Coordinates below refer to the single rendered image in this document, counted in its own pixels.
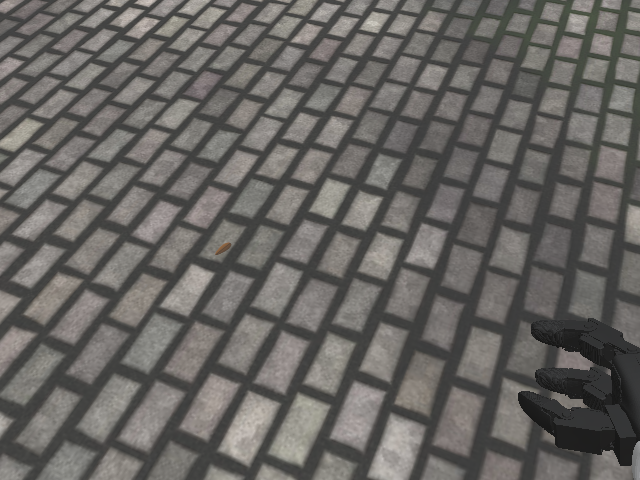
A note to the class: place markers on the robot right hand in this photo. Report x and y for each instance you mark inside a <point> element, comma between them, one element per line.
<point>613,422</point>

